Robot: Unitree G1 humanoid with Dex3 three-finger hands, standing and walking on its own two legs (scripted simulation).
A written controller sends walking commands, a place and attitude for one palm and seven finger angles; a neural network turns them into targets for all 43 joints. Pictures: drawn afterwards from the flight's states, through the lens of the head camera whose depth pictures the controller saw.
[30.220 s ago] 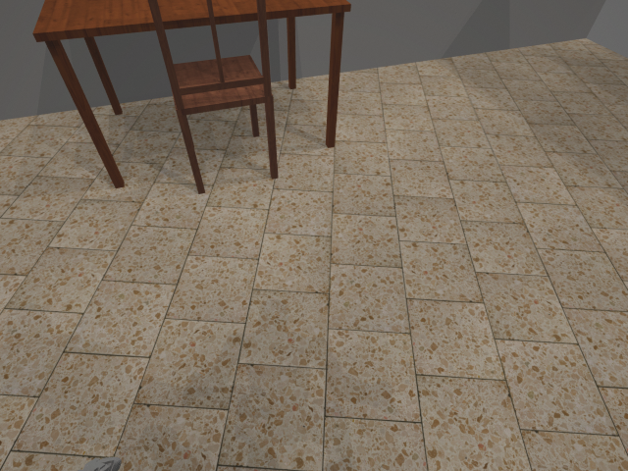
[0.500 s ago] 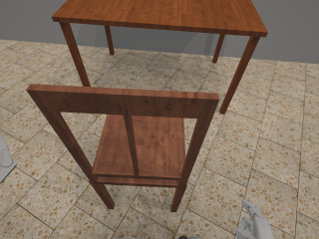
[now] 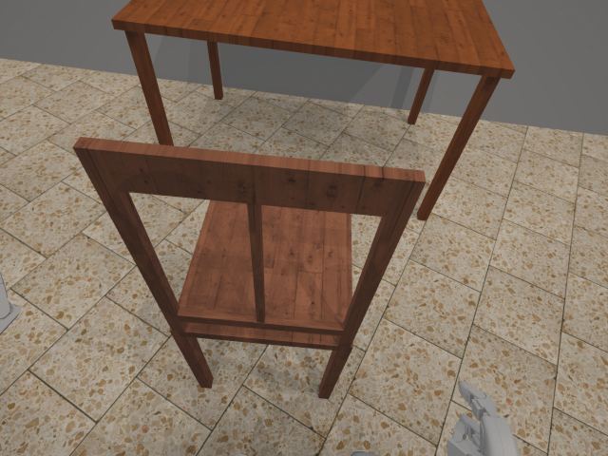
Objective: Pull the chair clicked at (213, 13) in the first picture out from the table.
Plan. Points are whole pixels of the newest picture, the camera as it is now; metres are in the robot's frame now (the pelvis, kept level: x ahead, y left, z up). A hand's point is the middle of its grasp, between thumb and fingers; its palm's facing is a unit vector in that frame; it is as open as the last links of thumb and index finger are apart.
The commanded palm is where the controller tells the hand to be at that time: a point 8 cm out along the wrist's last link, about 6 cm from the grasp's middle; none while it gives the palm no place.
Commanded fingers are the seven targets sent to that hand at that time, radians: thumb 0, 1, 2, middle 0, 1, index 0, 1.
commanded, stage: step back with the hand held close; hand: left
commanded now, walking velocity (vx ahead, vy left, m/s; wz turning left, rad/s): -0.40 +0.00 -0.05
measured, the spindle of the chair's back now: (258, 272) +0.39 +0.09 -0.05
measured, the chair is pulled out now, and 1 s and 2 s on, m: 0.64 0.64 0.64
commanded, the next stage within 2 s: stop stepping back and stand still in 0.28 s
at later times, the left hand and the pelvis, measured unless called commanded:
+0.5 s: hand (27, 454) +0.11 +0.21 +0.16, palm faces +0.31 -0.79 -0.53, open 7.4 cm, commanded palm +0.05 +0.25 +0.19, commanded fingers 0.00 0.90 0.90 -0.20 -0.30 -0.20 -0.30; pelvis -0.11 -0.04 +0.01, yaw -3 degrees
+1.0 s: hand out of the picture +0.02 +0.23 +0.19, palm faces +0.37 -0.79 -0.49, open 7.4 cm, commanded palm -0.04 +0.27 +0.19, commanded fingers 0.00 0.90 0.90 -0.20 -0.30 -0.20 -0.30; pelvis -0.18 -0.03 +0.01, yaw -1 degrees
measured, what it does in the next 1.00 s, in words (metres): walks backwards: right foot, then left foot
